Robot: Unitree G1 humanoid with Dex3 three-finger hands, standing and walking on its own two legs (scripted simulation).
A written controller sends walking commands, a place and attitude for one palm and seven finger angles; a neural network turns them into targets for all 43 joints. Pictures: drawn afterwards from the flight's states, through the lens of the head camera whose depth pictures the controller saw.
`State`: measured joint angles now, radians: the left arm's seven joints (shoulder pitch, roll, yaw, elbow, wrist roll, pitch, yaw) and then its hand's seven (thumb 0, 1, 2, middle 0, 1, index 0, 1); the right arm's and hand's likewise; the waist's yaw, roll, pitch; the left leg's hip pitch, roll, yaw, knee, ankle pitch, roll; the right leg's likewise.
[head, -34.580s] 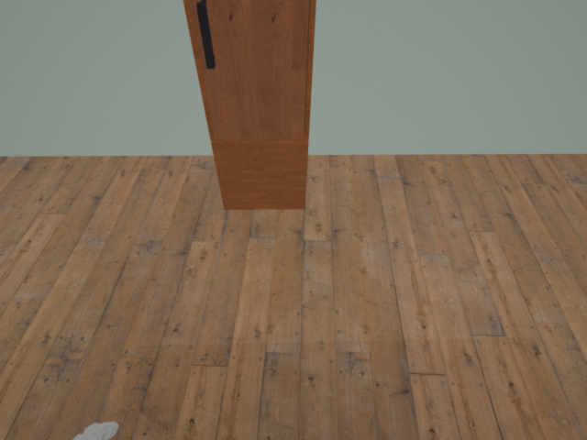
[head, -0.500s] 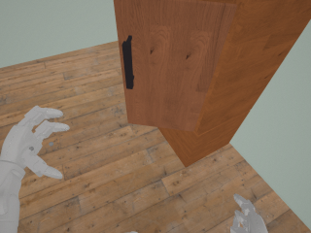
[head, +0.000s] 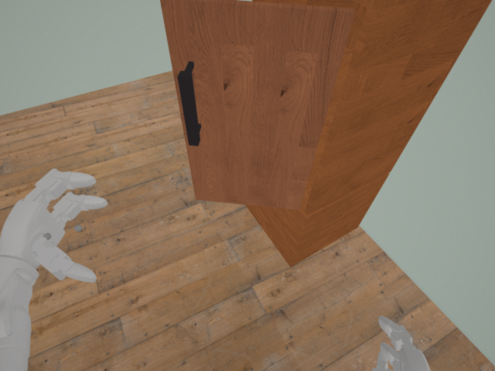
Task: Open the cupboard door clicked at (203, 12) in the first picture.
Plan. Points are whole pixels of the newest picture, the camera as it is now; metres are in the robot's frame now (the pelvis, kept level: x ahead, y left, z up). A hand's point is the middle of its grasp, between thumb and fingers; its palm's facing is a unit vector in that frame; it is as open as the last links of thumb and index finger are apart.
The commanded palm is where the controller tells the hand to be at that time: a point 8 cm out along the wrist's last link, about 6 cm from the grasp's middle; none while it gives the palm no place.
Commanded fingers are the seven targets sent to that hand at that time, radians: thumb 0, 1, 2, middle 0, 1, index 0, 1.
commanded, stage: raise the hand with hooked fingers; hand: left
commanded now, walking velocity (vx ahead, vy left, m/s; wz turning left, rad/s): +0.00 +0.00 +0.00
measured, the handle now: (192, 105) +0.62 +0.17 +0.07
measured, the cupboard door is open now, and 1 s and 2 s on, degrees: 53 53 53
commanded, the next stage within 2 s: move the hooked fingers beside the handle in 0.06 s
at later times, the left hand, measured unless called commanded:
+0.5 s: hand (102, 197) +0.35 +0.26 +0.09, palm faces -0.03 -1.00 +0.00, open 14.0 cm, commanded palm +0.33 +0.31 +0.09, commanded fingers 0.00 -0.50 0.30 -0.30 -1.20 -0.30 -1.20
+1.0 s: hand (128, 158) +0.43 +0.25 +0.09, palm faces -0.06 -1.00 +0.01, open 14.0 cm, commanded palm +0.42 +0.30 +0.09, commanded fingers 0.00 -0.50 0.30 -0.30 -1.20 -0.30 -1.20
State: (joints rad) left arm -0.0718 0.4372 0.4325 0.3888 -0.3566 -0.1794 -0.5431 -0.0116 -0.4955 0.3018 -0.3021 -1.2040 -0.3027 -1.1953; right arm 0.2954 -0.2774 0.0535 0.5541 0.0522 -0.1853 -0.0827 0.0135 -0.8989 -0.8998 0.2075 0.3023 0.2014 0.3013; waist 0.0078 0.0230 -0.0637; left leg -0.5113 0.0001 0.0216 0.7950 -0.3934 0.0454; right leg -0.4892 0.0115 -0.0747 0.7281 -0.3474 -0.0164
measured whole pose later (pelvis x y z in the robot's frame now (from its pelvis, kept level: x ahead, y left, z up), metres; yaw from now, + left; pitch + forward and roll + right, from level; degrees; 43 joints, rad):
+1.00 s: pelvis +0.00 +0.00 -0.01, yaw -1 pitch +13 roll -2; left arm -0.68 0.55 0.41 1.01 -0.22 -0.29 -0.50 -0.01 -0.50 0.30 -0.30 -1.20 -0.30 -1.20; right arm 0.36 -0.29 0.05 0.61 0.04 -0.04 -0.07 0.01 -0.90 -0.90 0.21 0.30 0.20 0.30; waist -0.08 0.01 -0.08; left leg -0.69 0.01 0.03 0.87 -0.41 0.05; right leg -0.67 0.02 -0.06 0.80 -0.36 -0.01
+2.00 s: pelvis +0.01 +0.01 -0.03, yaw -4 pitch +25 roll -5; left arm -1.13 0.85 0.51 1.33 -0.03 -0.27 -0.42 -0.01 -0.49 0.30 -0.30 -1.20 -0.30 -1.20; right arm 0.49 -0.29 0.08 0.60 -0.01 0.09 -0.04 0.00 -0.90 -0.90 0.21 0.30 0.20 0.30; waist -0.26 0.03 -0.07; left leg -0.95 0.05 0.03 0.97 -0.46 0.06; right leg -0.91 0.06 -0.07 0.84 -0.36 -0.01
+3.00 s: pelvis +0.01 +0.01 -0.03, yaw -3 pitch +23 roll -5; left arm -1.12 0.72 0.42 1.30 -0.05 -0.29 -0.33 -0.01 -0.50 0.30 -0.30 -1.20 -0.30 -1.20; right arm 0.48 -0.29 0.07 0.62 -0.02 0.08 -0.01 0.00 -0.90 -0.90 0.21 0.30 0.20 0.30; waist -0.24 0.04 -0.08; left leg -0.93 0.03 0.01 0.98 -0.46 0.06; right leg -0.88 0.05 -0.08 0.84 -0.37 0.00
